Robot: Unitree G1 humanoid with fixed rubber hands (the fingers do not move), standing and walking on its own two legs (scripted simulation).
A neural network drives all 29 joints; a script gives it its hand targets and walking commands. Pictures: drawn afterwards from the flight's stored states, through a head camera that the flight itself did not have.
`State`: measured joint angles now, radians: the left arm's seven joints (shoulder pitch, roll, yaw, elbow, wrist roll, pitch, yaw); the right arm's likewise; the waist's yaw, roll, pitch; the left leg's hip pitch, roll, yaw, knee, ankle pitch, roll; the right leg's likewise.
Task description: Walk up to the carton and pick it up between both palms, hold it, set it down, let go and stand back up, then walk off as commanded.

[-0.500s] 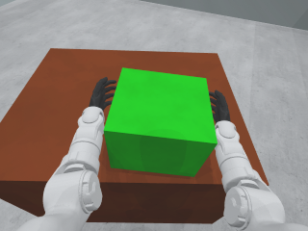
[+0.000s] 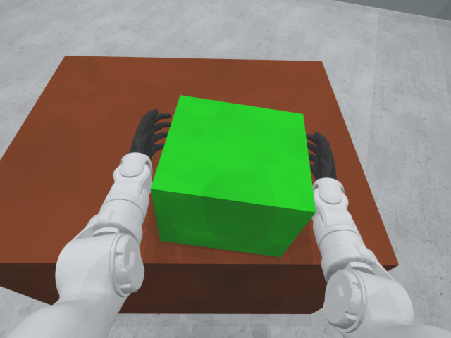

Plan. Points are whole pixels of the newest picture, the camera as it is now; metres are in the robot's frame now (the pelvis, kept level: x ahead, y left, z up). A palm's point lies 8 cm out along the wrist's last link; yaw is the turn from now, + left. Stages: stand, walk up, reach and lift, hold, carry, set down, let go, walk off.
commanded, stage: set down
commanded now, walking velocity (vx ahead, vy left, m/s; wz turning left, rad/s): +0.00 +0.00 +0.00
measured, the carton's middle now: (231, 177) +0.41 -0.01 +0.02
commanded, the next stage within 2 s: none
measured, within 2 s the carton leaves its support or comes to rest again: rests again in 0.90 s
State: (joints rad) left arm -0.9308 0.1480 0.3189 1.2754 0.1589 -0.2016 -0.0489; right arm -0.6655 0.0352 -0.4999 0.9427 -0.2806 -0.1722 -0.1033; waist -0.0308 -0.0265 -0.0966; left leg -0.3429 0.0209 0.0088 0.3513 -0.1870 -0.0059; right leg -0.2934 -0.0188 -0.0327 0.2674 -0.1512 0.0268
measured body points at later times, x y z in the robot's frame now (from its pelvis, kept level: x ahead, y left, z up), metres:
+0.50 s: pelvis -0.01 +0.00 +0.00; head +0.06 +0.02 +0.44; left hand +0.45 +0.16 +0.06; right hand +0.39 -0.18 +0.03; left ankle -0.02 +0.12 -0.75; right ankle -0.03 -0.14 -0.75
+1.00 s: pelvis -0.01 +0.00 -0.01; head +0.07 +0.03 +0.44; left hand +0.44 +0.16 +0.04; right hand +0.39 -0.18 +0.03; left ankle -0.02 +0.12 -0.75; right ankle -0.03 -0.14 -0.75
